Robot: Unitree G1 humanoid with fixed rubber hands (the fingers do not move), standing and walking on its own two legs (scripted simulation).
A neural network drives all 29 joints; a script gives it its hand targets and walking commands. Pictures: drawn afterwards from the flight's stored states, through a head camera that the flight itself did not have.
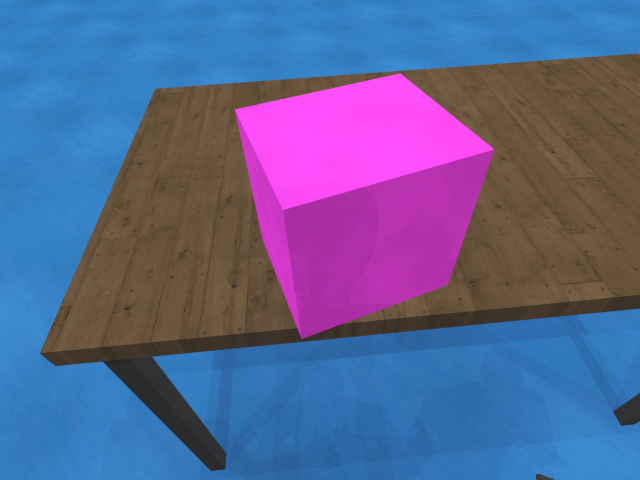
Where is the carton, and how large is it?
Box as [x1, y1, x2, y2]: [235, 74, 493, 338]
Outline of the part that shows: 401,74 386,76 235,109 262,238 301,338 435,289 448,283 493,149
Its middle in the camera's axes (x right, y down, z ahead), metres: +0.04 -0.04 +0.51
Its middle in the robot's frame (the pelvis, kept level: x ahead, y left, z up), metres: +0.43 -0.01 +0.13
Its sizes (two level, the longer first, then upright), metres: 0.221 0.189 0.228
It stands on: a table, 0.78 m high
